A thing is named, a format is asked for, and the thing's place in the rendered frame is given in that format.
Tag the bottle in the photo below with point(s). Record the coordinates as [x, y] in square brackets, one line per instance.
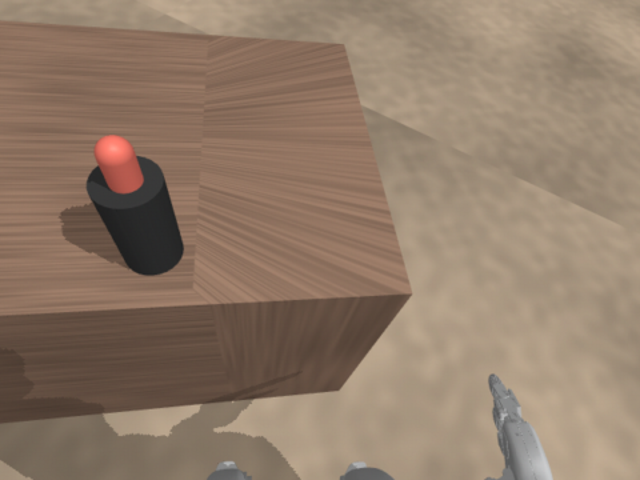
[131, 196]

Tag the right robot hand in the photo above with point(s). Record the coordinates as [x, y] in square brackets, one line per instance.
[524, 456]

